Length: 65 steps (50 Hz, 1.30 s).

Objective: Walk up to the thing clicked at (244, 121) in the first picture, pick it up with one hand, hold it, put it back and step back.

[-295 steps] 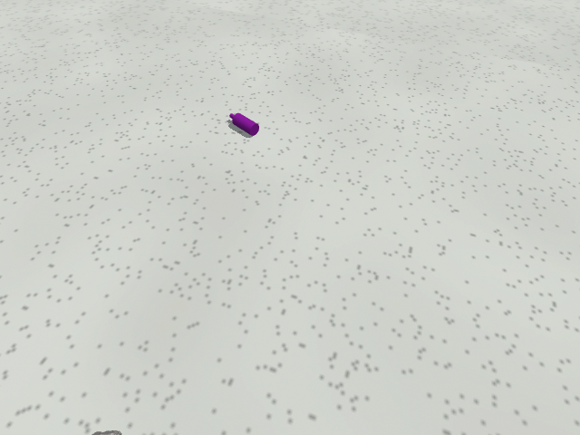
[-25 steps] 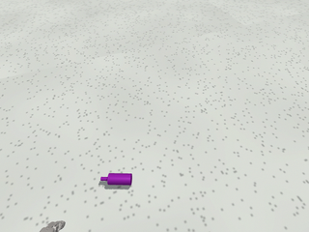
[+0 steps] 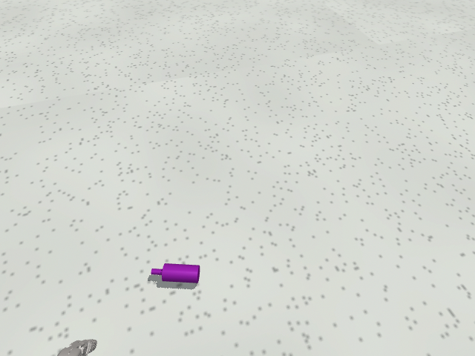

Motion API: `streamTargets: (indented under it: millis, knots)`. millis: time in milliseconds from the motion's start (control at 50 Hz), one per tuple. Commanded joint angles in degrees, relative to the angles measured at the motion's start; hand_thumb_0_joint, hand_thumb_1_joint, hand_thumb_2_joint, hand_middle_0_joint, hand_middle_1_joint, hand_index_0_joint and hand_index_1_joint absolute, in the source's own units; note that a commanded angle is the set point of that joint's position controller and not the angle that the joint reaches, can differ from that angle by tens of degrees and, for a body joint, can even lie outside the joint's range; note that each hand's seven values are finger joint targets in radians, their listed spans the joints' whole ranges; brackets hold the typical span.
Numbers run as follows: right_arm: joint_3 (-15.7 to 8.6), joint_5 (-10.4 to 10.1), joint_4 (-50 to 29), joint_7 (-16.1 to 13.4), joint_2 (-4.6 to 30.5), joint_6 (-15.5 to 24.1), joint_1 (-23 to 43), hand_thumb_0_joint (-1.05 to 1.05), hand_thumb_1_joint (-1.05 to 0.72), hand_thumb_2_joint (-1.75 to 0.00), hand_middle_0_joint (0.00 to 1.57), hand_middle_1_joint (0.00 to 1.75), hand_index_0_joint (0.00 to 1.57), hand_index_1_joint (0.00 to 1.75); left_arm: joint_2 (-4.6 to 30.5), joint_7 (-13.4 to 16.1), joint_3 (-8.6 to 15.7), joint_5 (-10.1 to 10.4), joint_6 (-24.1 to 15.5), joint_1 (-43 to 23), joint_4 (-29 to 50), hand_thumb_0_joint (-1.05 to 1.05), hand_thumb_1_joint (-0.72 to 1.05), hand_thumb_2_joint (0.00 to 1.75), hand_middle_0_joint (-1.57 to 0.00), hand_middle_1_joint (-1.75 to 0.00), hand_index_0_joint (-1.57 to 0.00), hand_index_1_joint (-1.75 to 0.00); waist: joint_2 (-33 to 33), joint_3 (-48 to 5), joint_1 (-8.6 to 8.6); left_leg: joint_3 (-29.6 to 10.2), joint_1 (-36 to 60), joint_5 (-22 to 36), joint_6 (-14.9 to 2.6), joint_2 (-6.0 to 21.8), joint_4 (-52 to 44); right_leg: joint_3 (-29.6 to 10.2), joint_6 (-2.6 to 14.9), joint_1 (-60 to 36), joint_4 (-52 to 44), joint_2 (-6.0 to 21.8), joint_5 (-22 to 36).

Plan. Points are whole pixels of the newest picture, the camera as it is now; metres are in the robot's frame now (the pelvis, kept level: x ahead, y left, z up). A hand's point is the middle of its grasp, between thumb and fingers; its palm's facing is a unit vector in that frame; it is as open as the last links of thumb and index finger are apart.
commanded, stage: walk up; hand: left
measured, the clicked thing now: (175, 272) +0.51 +0.26 -0.74
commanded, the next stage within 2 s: none
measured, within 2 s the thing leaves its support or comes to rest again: neither
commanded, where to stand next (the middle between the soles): +0.12 -0.02 m, yaw -1 degrees
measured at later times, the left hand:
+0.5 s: hand out of the picture +0.07 +0.26 -0.16, palm faces +0.03 -0.94 -0.33, open 7.4 cm
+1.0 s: hand out of the picture +0.11 +0.26 -0.17, palm faces +0.02 -0.90 -0.44, open 7.4 cm
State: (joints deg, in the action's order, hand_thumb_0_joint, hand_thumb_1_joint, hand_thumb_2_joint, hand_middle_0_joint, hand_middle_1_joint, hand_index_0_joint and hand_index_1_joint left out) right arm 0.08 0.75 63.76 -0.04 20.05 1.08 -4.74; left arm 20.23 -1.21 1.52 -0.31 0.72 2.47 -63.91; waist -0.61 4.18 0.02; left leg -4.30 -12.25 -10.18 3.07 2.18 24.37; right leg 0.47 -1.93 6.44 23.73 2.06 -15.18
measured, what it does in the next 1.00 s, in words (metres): steps on the spot: left foot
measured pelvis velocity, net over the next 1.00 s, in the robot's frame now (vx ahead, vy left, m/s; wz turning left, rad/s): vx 0.09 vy -0.01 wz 0.04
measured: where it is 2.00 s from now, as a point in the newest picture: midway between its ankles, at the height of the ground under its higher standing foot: outside the picture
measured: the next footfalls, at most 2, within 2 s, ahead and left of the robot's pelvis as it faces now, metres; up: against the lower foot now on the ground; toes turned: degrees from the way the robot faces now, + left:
left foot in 1.00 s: +0.22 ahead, +0.10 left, +0.00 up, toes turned +1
right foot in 1.38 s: +0.08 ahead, -0.11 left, +0.00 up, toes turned +0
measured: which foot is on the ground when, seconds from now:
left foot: down 0.00-0.64, up 0.66-0.98, down 1.00-1.00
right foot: down 0.00-1.00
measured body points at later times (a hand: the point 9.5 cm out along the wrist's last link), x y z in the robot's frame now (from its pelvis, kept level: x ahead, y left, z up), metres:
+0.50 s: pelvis +0.01 +0.00 +0.00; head +0.01 +0.00 +0.45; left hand +0.07 +0.31 -0.13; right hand +0.10 -0.30 -0.13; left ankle +0.03 +0.15 -0.74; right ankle -0.03 -0.14 -0.74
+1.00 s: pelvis +0.09 -0.01 -0.02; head +0.16 -0.02 +0.42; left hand +0.11 +0.31 -0.14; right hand +0.20 -0.32 -0.16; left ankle +0.18 +0.10 -0.74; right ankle +0.00 -0.13 -0.74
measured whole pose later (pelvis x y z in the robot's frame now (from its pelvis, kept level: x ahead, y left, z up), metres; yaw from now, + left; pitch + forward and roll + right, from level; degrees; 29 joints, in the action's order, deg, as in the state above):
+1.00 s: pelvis +0.09 -0.01 -0.02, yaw +2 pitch -2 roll -1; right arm -3.6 1.5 52.4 1.8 22.4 -3.7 -6.3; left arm 20.4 3.0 2.2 0.5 0.3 13.3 -54.0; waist 3.1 11.5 -0.4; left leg -1.5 -24.1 -10.0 -2.3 -0.9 35.6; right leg 2.9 -0.1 4.8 33.7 0.6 -26.7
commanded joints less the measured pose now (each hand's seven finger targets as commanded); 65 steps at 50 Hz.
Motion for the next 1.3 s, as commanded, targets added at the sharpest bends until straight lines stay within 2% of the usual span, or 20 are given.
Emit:
streamTargets:
  millis: [0,380,420,460,500,540,600,640,660,680,740,860,940,960,980,1020,1040,1100,1160,1280]
  knots:
    - [-2.52,-0.20,-3.69,-0.66,12.45,1.46,2.54,0.00,-0.90,-0.90,0.20,0.30,0.20,0.30,12.28,0.95,2.60,0.00,-1.47,-2.51,3.55,0.00,0.90,0.90,-0.20,-0.30,-0.20,-0.30,1.68,-7.95,-0.22,-1.42,4.05,11.04,-3.88,3.66,-2.96,-2.84,3.10,-0.69,-4.67,4.32,7.14]
    - [-2.75,-0.18,-3.25,-0.54,11.60,0.97,2.58,0.00,-0.90,-0.90,0.20,0.30,0.20,0.30,11.85,1.12,3.06,-0.34,-1.57,-0.69,2.71,0.00,0.90,0.90,-0.20,-0.30,-0.20,-0.30,0.37,-6.21,-0.06,-2.72,2.65,8.98,-3.64,3.09,-4.19,-1.85,2.83,-1.05,-6.55,4.33,4.33]
    - [-5.28,0.64,-3.90,-0.02,15.87,1.21,-4.10,0.00,-0.90,-0.90,0.20,0.30,0.20,0.30,14.32,-0.22,4.70,-1.81,-1.20,1.61,5.08,0.00,0.90,0.90,-0.20,-0.30,-0.20,-0.30,-0.56,-5.54,0.68,-3.31,1.51,-22.98,-6.94,1.04,-2.52,-2.89,5.97,3.67,-2.73,3.30,-22.84]
    - [-6.02,1.19,-4.41,0.11,16.87,1.21,-5.84,0.00,-0.90,-0.90,0.20,0.30,0.20,0.30,12.93,-0.83,4.77,-2.11,-0.78,1.51,6.51,0.00,0.90,0.90,-0.20,-0.30,-0.20,-0.30,3.09,-0.42,1.46,-8.94,2.10,-30.85,-8.39,3.16,-6.27,-2.77,5.37,13.44,1.69,2.30,-25.60]
    - [-7.04,1.38,-5.29,-0.07,18.50,1.40,-7.93,0.00,-0.90,-0.90,0.20,0.30,0.20,0.30,10.93,-0.93,4.63,-2.13,-1.03,1.79,7.84,0.00,0.90,0.90,-0.20,-0.30,-0.20,-0.30,8.50,2.14,1.68,-19.80,4.10,-29.81,-12.09,10.07,-11.64,1.13,4.24,18.47,12.42,-0.74,-14.42]
    - [-7.71,1.52,-7.44,-0.34,19.79,2.10,-6.71,0.00,-0.90,-0.90,0.20,0.30,0.20,0.30,10.66,-0.66,4.78,-1.94,-1.74,4.02,8.69,0.00,0.90,0.90,-0.20,-0.30,-0.20,-0.30,8.68,0.72,1.05,-21.84,8.03,-10.83,-16.58,14.12,-8.15,-1.45,4.32,20.01,12.04,0.95,-12.28]
    - [-6.38,0.52,-10.57,0.22,15.07,1.03,-1.94,0.00,-0.90,-0.90,0.20,0.30,0.20,0.30,10.91,-0.27,5.49,-2.34,-3.06,12.65,6.96,0.00,0.90,0.90,-0.20,-0.30,-0.20,-0.30,6.47,-5.16,-4.05,-9.08,-3.19,-7.78,-10.41,5.79,2.90,-2.85,5.94,-0.45,-5.48,1.04,-9.07]
    - [-4.62,0.03,-12.66,-0.73,9.39,0.30,2.52,0.00,-0.90,-0.90,0.20,0.30,0.20,0.30,19.38,0.72,7.26,-2.94,-3.34,15.73,6.67,0.00,0.90,0.90,-0.20,-0.30,-0.20,-0.30,-7.82,0.78,-6.50,2.04,-25.05,-20.59,-3.68,-7.42,23.76,-25.41,9.56,-9.50,-14.11,15.92,-5.95]
    - [-5.21,0.37,-12.50,-1.46,11.89,0.55,0.17,0.00,-0.90,-0.90,0.20,0.30,0.20,0.30,20.67,0.77,7.64,-2.82,-3.22,13.02,8.56,0.00,0.90,0.90,-0.20,-0.30,-0.20,-0.30,-4.40,2.45,-5.28,-0.71,-25.36,-21.29,-3.64,-3.65,26.23,-27.03,13.90,-7.71,-11.70,20.21,-0.20]
    - [-5.33,0.35,-11.76,-1.67,12.98,1.11,-2.67,0.00,-0.90,-0.90,0.20,0.30,0.20,0.30,19.48,0.90,7.49,-2.13,-3.05,11.90,9.59,0.00,0.90,0.90,-0.20,-0.30,-0.20,-0.30,-3.89,3.12,-4.00,-0.39,-24.78,-21.25,-3.70,-2.35,28.22,-24.65,16.66,-8.04,-9.49,20.53,10.13]
    - [-4.99,0.80,-11.41,-0.13,11.02,-0.01,-3.29,0.00,-0.90,-0.90,0.20,0.30,0.20,0.30,14.76,2.22,5.42,-0.93,-4.43,13.47,9.54,0.00,0.90,0.90,-0.20,-0.30,-0.20,-0.30,-2.81,1.13,-1.86,-1.90,-24.81,-15.12,-4.50,-1.91,26.53,-11.07,11.20,-15.47,-2.91,13.84,43.64]
    - [-5.29,1.47,-14.10,2.20,10.08,-4.78,-4.72,0.00,-0.90,-0.90,0.20,0.30,0.20,0.30,16.05,6.48,5.00,0.82,-3.23,8.15,13.45,0.00,0.90,0.90,-0.20,-0.30,-0.20,-0.30,-5.13,0.95,1.25,-0.07,-12.75,-4.90,-4.41,-2.33,21.15,-4.18,7.68,-1.50,2.36,13.35,53.21]
    - [-6.08,0.47,-14.31,1.29,10.92,-3.84,-4.36,0.00,-0.90,-0.90,0.20,0.30,0.20,0.30,14.21,5.41,4.25,1.12,-1.90,7.14,15.84,0.00,0.90,0.90,-0.20,-0.30,-0.20,-0.30,-8.85,-3.61,0.96,5.03,-4.75,2.24,-5.65,-3.93,9.08,-0.67,6.98,-1.27,11.37,8.76,45.40]
    - [-6.48,0.65,-14.24,1.07,11.43,-3.54,-5.59,0.00,-0.90,-0.90,0.20,0.30,0.20,0.30,14.35,5.26,4.20,1.59,-1.56,7.24,15.75,0.00,0.90,0.90,-0.20,-0.30,-0.20,-0.30,-7.88,-6.24,1.99,6.19,0.30,8.44,-6.92,-4.68,3.32,-0.14,5.86,-1.10,16.75,7.38,43.63]
    - [-7.27,0.74,-14.47,0.65,13.79,-2.99,-7.74,0.00,-0.90,-0.90,0.20,0.30,0.20,0.30,13.36,4.94,3.97,2.16,-1.41,8.83,15.82,0.00,0.90,0.90,-0.20,-0.30,-0.20,-0.30,-2.06,-10.83,3.43,4.04,8.67,30.89,-9.06,-2.64,0.81,1.59,3.41,1.10,26.19,3.56,35.92]
    - [-8.36,0.96,-16.64,-0.50,17.17,-2.62,-9.31,0.00,-0.90,-0.90,0.20,0.30,0.20,0.30,8.38,5.34,3.21,3.37,-0.47,14.80,16.05,0.00,0.90,0.90,-0.20,-0.30,-0.20,-0.30,10.41,-19.28,2.05,-14.34,25.79,67.94,-18.53,13.40,7.83,-3.20,1.64,16.42,47.56,-9.10,-23.98]
    - [-8.52,-0.31,-16.76,-0.79,18.09,-2.71,-8.85,0.00,-0.90,-0.90,0.20,0.30,0.20,0.30,9.45,6.10,3.01,3.04,0.38,15.62,15.60,0.00,0.90,0.90,-0.20,-0.30,-0.20,-0.30,13.94,-19.28,2.67,-18.45,20.54,67.26,-22.40,18.02,5.00,-5.35,2.46,16.27,51.84,-6.98,-27.28]
    - [-7.21,-0.15,-20.87,-1.26,12.72,-4.13,0.18,0.00,-0.90,-0.90,0.20,0.30,0.20,0.30,13.12,5.30,4.15,2.56,1.51,14.34,14.97,0.00,0.90,0.90,-0.20,-0.30,-0.20,-0.30,5.04,-10.76,0.11,-7.91,6.65,41.68,-16.56,11.27,1.74,-8.46,2.56,15.54,52.40,-4.70,-20.15]
    - [-7.24,0.39,-22.19,-1.03,12.33,-4.44,0.81,0.00,-0.90,-0.90,0.20,0.30,0.20,0.30,11.61,4.90,4.29,2.28,2.09,15.15,15.69,0.00,0.90,0.90,-0.20,-0.30,-0.20,-0.30,4.43,-7.30,-0.42,-5.97,-0.50,28.92,-16.31,9.73,-0.11,-6.69,1.87,14.08,49.12,-4.90,-15.51]
    - [-7.71,1.14,-25.15,-0.26,13.53,-4.32,1.39,0.00,-0.90,-0.90,0.20,0.30,0.20,0.30,11.50,3.95,5.30,0.71,1.26,16.35,17.90,0.00,0.90,0.90,-0.20,-0.30,-0.20,-0.30,8.89,-8.54,-0.60,-7.84,-1.79,20.33,-17.45,12.56,2.31,-2.65,1.43,9.75,28.64,-2.44,-12.71]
